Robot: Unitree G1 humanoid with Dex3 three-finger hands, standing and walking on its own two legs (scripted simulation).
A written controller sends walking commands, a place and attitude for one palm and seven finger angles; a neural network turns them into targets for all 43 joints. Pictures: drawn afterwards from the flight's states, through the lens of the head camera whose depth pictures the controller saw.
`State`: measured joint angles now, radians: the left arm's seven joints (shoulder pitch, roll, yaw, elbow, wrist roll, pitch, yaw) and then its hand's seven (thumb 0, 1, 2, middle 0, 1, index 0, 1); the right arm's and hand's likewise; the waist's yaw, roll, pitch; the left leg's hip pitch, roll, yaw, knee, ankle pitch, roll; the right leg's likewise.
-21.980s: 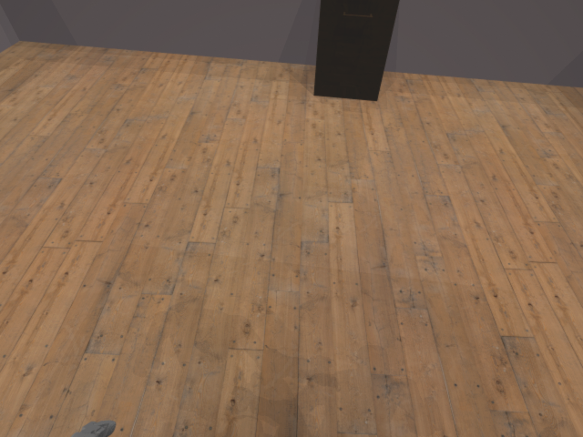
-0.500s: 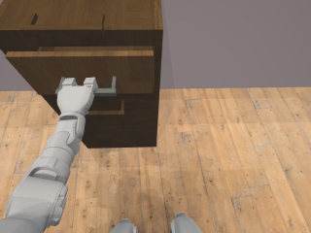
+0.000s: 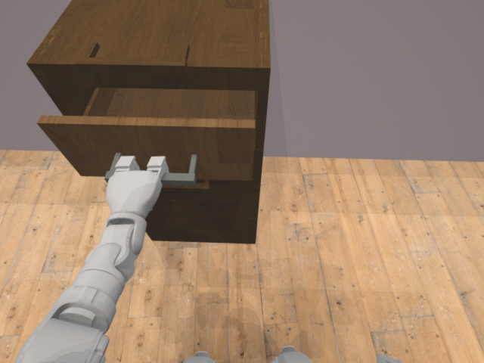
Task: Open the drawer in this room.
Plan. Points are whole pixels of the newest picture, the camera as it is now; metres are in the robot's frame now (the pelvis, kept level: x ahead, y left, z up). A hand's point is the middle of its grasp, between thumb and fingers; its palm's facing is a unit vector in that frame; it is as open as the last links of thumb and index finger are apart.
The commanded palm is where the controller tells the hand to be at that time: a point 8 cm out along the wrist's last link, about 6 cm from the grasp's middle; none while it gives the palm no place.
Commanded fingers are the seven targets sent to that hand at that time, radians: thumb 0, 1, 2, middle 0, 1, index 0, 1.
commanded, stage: pull the drawer open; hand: left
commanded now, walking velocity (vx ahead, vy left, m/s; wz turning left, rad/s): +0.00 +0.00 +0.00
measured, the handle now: (153, 169) +0.46 +0.18 +0.00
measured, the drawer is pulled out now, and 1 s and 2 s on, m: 0.09 0.21 0.30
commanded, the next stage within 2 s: none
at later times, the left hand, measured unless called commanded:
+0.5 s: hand (138, 230) +0.35 +0.19 -0.03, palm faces -0.02 -0.04 -1.00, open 5.5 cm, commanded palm +0.31 +0.20 +0.03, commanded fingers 0.00 0.90 0.90 -0.40 -1.35 -0.40 -1.35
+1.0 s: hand (131, 263) +0.29 +0.19 -0.03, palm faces +0.00 -0.06 -1.00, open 5.5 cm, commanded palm +0.24 +0.20 +0.03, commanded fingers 0.00 0.90 0.90 -0.40 -1.35 -0.40 -1.35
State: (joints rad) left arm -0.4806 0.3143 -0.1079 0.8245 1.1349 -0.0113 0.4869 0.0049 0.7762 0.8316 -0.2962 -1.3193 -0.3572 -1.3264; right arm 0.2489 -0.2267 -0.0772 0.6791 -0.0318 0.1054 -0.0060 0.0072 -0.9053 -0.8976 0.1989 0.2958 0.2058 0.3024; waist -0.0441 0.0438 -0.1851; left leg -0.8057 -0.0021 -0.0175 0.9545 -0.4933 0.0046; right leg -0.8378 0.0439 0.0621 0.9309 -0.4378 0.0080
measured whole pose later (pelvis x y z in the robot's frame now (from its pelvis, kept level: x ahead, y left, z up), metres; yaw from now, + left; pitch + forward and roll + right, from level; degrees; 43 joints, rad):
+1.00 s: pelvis -0.01 -0.01 +0.01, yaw +0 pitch +14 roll +0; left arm 0.01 0.29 -0.14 0.39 1.13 0.02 0.49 0.02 0.77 0.83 -0.27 -1.31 -0.39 -1.32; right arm 0.17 -0.22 -0.05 0.62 -0.03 0.06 -0.01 0.01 -0.90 -0.90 0.20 0.30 0.21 0.30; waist 0.00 0.04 -0.17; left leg -0.69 0.00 0.00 0.93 -0.49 0.00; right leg -0.74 0.04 0.08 0.93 -0.44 0.00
